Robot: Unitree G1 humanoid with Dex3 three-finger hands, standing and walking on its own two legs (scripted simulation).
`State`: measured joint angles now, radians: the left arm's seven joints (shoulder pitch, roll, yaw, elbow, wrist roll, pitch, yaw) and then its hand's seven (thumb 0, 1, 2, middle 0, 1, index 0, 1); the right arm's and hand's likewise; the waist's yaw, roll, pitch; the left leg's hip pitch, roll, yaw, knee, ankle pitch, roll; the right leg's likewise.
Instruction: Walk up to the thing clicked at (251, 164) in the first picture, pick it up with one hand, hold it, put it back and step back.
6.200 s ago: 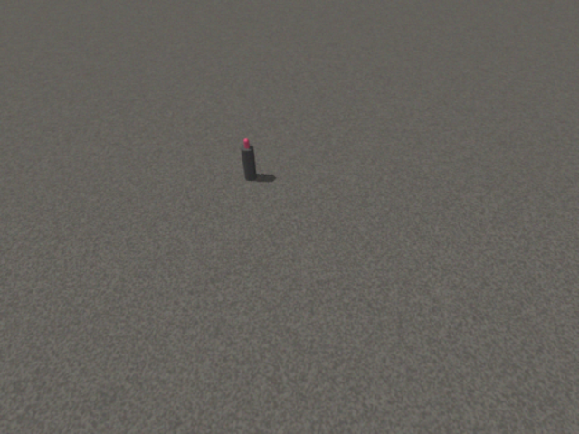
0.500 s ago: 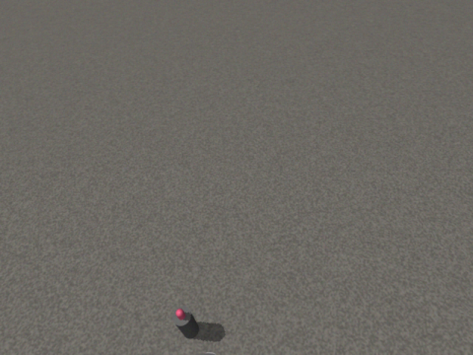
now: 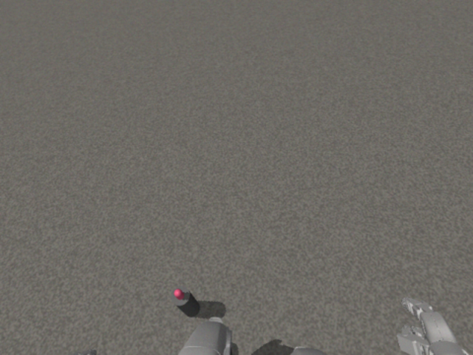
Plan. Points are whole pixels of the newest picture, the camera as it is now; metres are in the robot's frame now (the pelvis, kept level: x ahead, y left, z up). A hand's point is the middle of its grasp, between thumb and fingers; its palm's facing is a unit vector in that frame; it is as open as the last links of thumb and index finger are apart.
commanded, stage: walk up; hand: left
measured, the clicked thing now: (185, 301) +0.34 +0.27 -0.62
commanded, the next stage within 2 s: stand in 1.16 s
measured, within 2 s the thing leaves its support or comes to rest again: neither
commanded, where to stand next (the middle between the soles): -0.01 +0.01 m, yaw +3 degrees
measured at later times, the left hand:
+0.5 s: hand out of the picture +0.03 +0.26 -0.12, palm faces +0.07 -0.92 -0.37, open 7.4 cm
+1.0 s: hand out of the picture +0.07 +0.28 -0.11, palm faces +0.06 -0.94 -0.35, open 7.4 cm
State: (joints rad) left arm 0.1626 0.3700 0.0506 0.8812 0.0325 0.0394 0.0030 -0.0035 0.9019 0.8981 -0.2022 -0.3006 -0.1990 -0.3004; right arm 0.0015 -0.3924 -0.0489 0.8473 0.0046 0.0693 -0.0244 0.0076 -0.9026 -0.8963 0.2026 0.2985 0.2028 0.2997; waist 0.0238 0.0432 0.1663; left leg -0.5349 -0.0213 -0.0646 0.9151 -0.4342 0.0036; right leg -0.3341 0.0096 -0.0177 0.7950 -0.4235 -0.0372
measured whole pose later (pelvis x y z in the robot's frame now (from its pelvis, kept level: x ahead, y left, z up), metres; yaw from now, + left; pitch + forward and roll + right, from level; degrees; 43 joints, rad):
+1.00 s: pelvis +0.00 +0.02 +0.04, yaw +4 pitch -3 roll +0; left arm 0.08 0.36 -0.01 1.11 0.00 -0.03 0.00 0.00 0.90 0.90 -0.20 -0.30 -0.20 -0.30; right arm 0.08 -0.35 0.00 1.08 -0.01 -0.01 0.01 0.01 -0.90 -0.90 0.20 0.30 0.20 0.30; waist 0.01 0.00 0.06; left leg -0.09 -0.02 0.02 0.37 -0.24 0.03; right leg -0.14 -0.03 -0.01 0.37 -0.18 0.03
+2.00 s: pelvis -0.01 +0.00 +0.04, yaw +6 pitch -3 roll +0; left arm 0.11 0.35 -0.01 1.15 0.01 -0.01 0.00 0.00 0.90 0.90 -0.20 -0.30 -0.20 -0.30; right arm 0.11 -0.35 0.01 1.15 -0.01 -0.01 0.01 0.01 -0.90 -0.90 0.20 0.30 0.20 0.30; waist 0.00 0.01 0.05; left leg -0.08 -0.01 0.00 0.31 -0.18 0.00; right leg -0.13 -0.02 -0.04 0.31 -0.14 0.01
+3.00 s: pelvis +0.00 -0.01 +0.04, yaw +6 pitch -2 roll +0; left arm 0.10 0.35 -0.01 1.15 0.01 -0.01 0.00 0.00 0.90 0.90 -0.20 -0.30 -0.20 -0.30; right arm 0.12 -0.36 0.02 1.13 -0.01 -0.01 0.00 0.01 -0.90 -0.90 0.20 0.30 0.20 0.30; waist 0.00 0.01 0.05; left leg -0.08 0.02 -0.01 0.30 -0.19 -0.02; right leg -0.12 0.01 -0.05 0.31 -0.15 -0.02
